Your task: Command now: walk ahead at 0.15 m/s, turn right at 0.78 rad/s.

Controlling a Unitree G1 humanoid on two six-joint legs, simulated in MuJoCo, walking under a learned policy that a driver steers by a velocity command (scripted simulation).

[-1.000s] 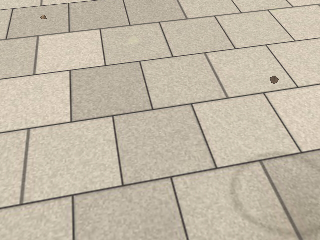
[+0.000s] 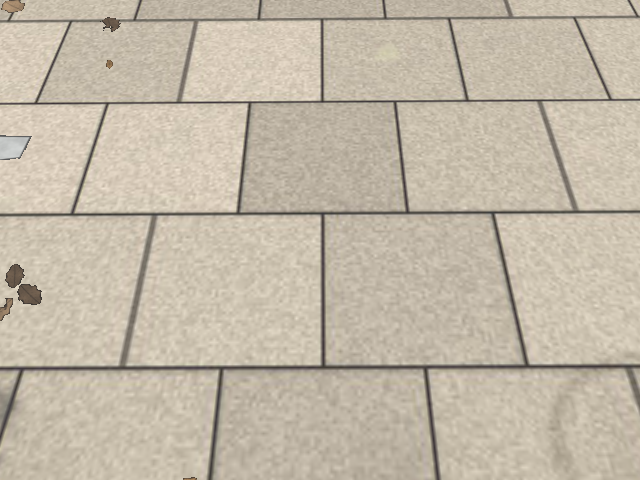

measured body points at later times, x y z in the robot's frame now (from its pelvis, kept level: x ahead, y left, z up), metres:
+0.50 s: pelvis +0.15 -0.07 -0.01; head +0.17 -0.06 +0.44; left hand +0.42 +0.11 -0.09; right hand +0.02 -0.32 -0.13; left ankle +0.00 +0.12 -0.74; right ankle +0.21 -0.21 -0.74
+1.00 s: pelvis +0.53 -0.12 -0.05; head +0.55 -0.11 +0.40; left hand +0.43 +0.13 -0.18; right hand +0.76 -0.34 -0.14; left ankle +0.63 -0.10 -0.75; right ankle +0.26 -0.24 -0.65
